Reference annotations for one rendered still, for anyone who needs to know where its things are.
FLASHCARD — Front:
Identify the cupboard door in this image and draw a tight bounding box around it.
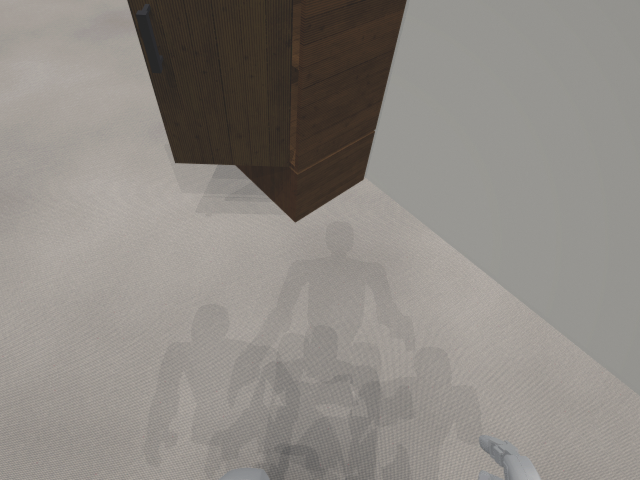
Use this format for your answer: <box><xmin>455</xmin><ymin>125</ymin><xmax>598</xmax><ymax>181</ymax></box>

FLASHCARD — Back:
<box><xmin>127</xmin><ymin>0</ymin><xmax>293</xmax><ymax>167</ymax></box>

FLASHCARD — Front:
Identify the robot right hand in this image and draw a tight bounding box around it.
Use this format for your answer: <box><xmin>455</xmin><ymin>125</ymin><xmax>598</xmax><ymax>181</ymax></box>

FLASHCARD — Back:
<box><xmin>478</xmin><ymin>435</ymin><xmax>541</xmax><ymax>480</ymax></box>

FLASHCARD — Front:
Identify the handle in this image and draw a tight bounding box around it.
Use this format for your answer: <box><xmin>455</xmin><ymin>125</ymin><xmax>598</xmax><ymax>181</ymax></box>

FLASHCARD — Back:
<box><xmin>136</xmin><ymin>4</ymin><xmax>163</xmax><ymax>73</ymax></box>

